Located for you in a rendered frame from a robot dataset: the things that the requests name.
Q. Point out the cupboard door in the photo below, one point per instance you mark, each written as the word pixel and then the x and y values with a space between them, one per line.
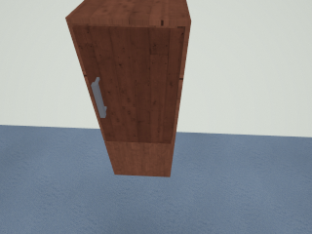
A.
pixel 138 69

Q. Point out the handle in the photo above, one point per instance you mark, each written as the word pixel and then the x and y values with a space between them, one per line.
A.
pixel 98 98

